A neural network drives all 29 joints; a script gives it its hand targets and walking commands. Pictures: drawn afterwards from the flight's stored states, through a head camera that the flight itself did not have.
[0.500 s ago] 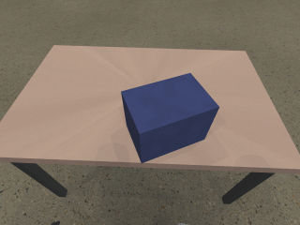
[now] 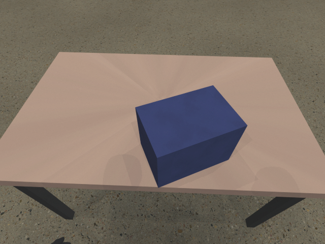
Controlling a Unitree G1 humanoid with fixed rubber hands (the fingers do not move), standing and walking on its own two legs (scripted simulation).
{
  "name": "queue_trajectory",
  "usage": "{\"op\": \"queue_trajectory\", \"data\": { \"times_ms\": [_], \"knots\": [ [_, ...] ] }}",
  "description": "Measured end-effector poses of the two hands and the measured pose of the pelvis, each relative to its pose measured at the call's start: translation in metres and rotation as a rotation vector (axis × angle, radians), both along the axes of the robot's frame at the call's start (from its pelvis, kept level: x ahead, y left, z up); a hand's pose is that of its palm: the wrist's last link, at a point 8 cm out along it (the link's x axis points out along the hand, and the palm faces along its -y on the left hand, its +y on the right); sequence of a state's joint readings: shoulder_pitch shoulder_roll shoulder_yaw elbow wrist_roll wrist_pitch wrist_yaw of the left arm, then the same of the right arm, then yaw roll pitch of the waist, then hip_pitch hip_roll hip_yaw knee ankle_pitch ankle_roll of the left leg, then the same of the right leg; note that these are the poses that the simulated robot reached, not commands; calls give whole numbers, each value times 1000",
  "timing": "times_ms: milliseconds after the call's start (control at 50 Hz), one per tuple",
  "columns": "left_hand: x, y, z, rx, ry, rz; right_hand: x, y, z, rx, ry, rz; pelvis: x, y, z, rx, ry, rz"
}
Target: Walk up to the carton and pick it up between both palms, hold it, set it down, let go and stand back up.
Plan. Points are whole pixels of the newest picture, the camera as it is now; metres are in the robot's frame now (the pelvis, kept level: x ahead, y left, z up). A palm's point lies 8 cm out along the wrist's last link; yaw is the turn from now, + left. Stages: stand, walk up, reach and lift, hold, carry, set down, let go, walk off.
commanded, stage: walk up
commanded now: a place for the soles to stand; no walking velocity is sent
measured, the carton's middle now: (186, 135) +0.43 -0.05 -0.02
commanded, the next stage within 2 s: stand in 1.28 s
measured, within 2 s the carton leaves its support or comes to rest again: neither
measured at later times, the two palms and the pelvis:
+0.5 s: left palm out of the picture +0.08 +0.29 -0.09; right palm out of the picture +0.06 -0.30 -0.10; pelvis -0.02 +0.00 +0.00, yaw +0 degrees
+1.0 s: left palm out of the picture +0.06 +0.29 -0.09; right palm out of the picture +0.05 -0.30 -0.10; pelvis -0.03 -0.01 +0.00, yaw +0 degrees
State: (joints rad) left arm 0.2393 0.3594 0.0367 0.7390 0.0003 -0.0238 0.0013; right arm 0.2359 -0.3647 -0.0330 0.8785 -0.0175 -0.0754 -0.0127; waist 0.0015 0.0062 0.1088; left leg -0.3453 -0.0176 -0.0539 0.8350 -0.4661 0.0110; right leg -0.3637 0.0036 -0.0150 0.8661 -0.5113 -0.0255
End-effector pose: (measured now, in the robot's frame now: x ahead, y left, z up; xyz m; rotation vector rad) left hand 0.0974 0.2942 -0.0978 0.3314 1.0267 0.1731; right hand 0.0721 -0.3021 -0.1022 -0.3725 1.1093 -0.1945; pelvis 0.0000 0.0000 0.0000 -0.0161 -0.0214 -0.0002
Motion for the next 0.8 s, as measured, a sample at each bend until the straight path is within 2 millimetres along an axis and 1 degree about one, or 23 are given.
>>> {"op": "queue_trajectory", "data": {
  "times_ms": [100,180,300,360,480,800],
  "knots": [
    [1,-7,-1,5,-7,-1,0,-7,-4,2,-2,-3,0,-7,-3,10,-6,0],
    [-1,-11,4,13,-22,-6,2,-11,-6,10,-5,-15,-1,-12,-2,14,-29,-1],
    [-4,-3,4,13,-34,-5,0,-2,-6,19,-15,-10,-6,-4,-3,3,-42,-1],
    [-7,0,4,10,-39,-4,-3,2,-3,22,-22,-7,-9,-1,-1,-1,-45,-2],
    [-16,-5,3,7,-41,-7,-9,-2,-1,22,-27,-9,-18,-4,-2,4,-54,-2],
    [-35,-3,3,8,-53,-3,-27,0,-2,34,-31,-10,-36,-3,-2,2,-79,-2]
  ]
}}
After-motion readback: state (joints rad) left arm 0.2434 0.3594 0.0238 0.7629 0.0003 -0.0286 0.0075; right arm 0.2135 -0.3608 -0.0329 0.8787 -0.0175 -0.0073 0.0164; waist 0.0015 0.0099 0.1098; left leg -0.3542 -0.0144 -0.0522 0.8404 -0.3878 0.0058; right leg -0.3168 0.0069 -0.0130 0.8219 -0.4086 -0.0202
